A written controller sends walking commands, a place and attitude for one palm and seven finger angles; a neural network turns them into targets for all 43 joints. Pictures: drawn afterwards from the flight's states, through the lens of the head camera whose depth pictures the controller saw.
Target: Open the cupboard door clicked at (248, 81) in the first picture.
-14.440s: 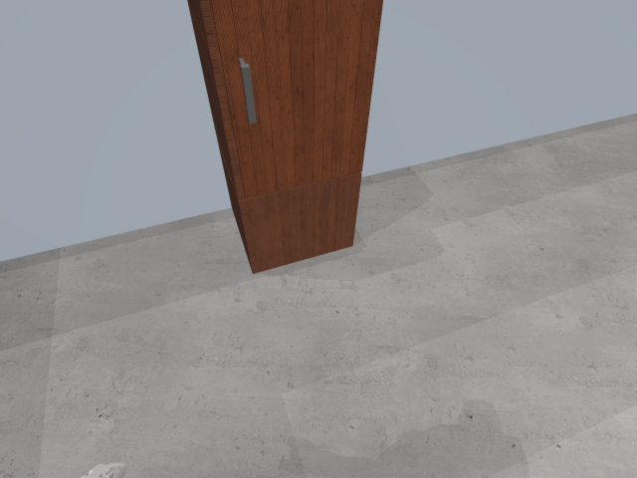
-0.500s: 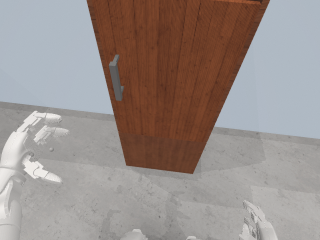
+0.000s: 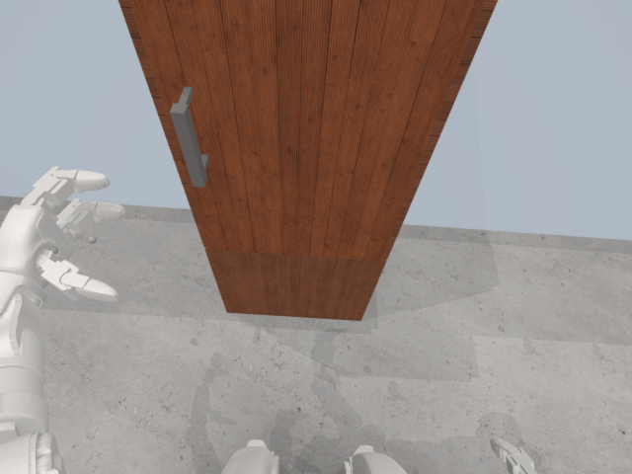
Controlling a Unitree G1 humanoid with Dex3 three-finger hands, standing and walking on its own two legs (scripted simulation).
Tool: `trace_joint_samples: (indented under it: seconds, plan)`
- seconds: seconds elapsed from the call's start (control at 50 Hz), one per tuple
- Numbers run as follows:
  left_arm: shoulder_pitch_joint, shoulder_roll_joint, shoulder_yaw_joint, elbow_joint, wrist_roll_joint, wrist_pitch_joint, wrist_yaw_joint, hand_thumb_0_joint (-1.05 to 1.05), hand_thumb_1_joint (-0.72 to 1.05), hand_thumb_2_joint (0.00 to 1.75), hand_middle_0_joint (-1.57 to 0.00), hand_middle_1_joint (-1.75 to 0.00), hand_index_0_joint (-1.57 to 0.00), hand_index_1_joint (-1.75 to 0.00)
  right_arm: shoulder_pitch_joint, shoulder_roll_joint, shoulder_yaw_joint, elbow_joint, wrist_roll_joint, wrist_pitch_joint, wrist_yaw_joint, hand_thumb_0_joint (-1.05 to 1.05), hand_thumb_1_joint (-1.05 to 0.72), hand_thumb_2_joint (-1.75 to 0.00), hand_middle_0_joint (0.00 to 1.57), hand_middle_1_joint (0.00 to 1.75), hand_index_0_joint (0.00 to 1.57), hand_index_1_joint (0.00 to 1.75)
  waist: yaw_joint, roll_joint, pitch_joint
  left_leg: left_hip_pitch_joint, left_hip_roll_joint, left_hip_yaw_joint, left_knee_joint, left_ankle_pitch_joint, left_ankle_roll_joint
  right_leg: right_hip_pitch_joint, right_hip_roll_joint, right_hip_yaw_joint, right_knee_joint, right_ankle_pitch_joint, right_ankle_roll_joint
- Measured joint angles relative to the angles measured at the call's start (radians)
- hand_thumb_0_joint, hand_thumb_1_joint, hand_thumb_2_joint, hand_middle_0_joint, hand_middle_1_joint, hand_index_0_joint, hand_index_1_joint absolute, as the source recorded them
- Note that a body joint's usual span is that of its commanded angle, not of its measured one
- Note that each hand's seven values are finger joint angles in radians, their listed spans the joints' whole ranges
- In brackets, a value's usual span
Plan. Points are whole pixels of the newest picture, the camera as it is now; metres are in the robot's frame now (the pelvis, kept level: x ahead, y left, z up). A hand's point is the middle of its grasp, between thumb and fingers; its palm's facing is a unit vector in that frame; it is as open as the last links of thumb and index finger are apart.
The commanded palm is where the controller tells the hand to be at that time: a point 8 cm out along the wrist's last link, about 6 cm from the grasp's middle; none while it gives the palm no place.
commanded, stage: move the hooked fingers beside the handle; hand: left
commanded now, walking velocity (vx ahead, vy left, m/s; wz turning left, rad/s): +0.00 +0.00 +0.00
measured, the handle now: (193, 140) +0.55 +0.20 +0.07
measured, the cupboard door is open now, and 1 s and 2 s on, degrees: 0 0 0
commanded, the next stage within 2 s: slide the fingers in behind the handle in 1.80 s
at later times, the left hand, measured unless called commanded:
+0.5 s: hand (121, 201) +0.43 +0.26 +0.07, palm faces -0.03 -1.00 +0.00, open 14.0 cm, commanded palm +0.41 +0.31 +0.07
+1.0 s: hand (145, 165) +0.49 +0.25 +0.07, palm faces -0.04 -1.00 +0.00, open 14.0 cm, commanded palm +0.48 +0.29 +0.07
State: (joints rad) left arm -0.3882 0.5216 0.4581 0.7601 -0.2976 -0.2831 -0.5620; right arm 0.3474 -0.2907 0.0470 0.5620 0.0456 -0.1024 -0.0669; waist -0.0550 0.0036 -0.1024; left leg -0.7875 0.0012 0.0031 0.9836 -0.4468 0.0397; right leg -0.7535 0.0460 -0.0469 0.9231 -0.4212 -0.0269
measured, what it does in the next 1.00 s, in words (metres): stands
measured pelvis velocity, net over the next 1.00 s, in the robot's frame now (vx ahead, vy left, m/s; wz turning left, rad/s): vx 0.00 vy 0.01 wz -0.02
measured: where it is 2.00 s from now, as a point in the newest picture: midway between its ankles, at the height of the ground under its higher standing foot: outside the picture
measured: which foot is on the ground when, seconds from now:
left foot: down 0.00-1.00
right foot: down 0.00-1.00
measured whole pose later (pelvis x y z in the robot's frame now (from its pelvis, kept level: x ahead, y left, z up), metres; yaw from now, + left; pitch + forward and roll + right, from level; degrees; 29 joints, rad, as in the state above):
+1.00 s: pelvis +0.00 +0.01 -0.01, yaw -1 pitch +21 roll -4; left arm -0.88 0.66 0.45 1.20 -0.14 -0.34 -0.46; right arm 0.40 -0.29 0.06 0.61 0.02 0.05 -0.04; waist -0.16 0.01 -0.10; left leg -0.95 0.02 0.00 1.05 -0.47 0.05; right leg -0.91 0.06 -0.05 0.97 -0.42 -0.02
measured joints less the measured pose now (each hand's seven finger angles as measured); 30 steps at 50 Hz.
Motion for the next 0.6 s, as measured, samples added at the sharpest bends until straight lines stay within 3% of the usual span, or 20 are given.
trace_joint_samples:
  seconds: [0.28, 0.6]
  plan:
    - [-0.111, -0.01, -0.026, 0.096, 0.042, -0.021, 0.046, -0.02, -0.49, 0.3, -0.3, -1.2, -0.3, -1.2, 0.001, 0.01, -0.003, 0.008, -0.004, 0.048, 0.013, 0.01, -0.9, -0.9, 0.2, 0.3, 0.2, 0.3, -0.015, 0.001, -0.009, -0.019, -0.001, 0.003, -0.001, -0.005, 0.003, -0.019, -0.001, 0.003, -0.003, -0.003, 0.004]
    - [-0.282, 0.041, -0.024, 0.274, 0.094, -0.063, 0.069, -0.02, -0.49, 0.3, -0.3, -1.2, -0.3, -1.2, 0.007, 0.008, 0.003, 0.022, -0.011, 0.103, 0.019, 0.01, -0.9, -0.9, 0.2, 0.3, 0.2, 0.3, -0.041, -0.004, -0.006, -0.072, 0.004, 0.0, 0.029, -0.011, 0.003, -0.069, 0.004, 0.0, 0.021, -0.006, 0.003]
